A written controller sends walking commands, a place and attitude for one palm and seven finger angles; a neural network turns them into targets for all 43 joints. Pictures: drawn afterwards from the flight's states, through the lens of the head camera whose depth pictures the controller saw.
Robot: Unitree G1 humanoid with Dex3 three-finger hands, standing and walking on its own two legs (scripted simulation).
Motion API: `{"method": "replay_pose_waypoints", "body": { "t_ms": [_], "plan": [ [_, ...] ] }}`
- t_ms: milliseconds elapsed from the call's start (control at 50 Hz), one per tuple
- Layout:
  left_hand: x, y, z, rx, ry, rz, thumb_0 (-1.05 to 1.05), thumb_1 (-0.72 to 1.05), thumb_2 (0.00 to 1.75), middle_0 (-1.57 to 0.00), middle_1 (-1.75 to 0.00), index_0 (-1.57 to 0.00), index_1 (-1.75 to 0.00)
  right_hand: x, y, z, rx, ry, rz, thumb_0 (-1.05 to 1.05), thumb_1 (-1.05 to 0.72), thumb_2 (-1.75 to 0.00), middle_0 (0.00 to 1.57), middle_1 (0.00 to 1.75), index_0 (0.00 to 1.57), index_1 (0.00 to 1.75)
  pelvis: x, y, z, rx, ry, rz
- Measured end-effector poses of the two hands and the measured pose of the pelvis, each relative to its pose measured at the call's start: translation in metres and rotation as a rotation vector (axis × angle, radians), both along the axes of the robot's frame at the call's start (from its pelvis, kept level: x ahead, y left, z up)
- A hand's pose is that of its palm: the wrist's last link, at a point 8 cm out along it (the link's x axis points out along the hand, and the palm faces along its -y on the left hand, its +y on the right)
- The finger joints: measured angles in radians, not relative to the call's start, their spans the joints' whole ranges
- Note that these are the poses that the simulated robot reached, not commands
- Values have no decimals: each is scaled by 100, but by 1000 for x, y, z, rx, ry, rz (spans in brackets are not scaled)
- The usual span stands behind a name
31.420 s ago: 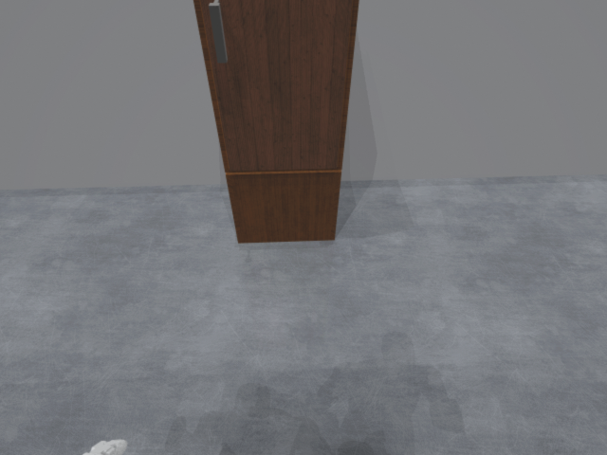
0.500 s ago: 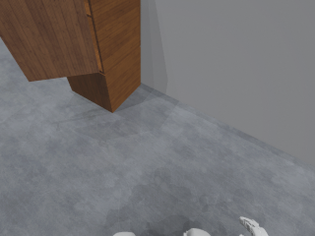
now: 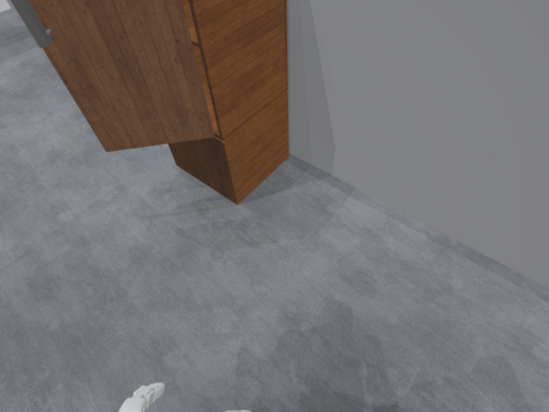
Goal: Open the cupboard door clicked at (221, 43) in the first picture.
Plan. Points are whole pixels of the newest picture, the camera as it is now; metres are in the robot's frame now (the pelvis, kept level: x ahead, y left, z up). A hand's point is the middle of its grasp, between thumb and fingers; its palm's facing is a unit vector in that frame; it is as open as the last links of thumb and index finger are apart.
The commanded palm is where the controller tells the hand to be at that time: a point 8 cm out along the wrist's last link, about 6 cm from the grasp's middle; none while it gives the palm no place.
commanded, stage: turn to face it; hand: left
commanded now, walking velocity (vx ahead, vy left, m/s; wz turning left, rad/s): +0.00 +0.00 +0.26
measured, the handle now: (31, 12) +0.94 +0.60 +0.14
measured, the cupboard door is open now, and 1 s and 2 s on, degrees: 48 48 48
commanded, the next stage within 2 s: take the last steps up to it in 0.02 s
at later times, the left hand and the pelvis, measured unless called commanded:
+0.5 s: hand out of the picture -0.07 +0.24 -0.18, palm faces +0.28 -0.94 -0.19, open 7.4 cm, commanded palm none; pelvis +0.04 +0.07 -0.01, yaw +11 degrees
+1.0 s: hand (121, 313) +0.31 +0.32 -0.16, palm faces +0.13 -0.98 -0.16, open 7.4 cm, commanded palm none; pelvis +0.20 +0.14 -0.01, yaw +11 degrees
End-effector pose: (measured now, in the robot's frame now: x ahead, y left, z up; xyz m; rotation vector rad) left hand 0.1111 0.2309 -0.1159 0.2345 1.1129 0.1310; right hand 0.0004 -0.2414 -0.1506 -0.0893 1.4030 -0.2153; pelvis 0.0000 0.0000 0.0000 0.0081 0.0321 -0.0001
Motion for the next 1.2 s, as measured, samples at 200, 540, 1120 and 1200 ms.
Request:
{"method": "replay_pose_waypoints", "body": {
  "t_ms": [200,540,1120,1200],
  "plan": [
    [-68,0,3,-2,86,164,0,93,90,-20,-30,-20,-30,59,-9,8,2,-31,135,1,-91,-90,20,30,20,30,7,-7,10,32,-36,100],
    [-179,72,-34,-116,413,389,1,91,90,-20,-30,-20,-30,200,108,32,-52,-299,383,0,-91,-90,20,30,20,30,45,83,-5,4,-45,183],
    [210,134,-16,-86,-45,210,1,91,90,-20,-30,-20,-30,163,166,9,57,314,124,1,-91,-90,20,30,20,30,257,138,-6,5,-53,202],
    [197,149,-8,-41,41,291,-2,96,90,-20,-30,-20,-30,262,170,10,52,146,180,1,-91,-90,20,30,20,30,286,142,7,2,-32,204]
  ]
}}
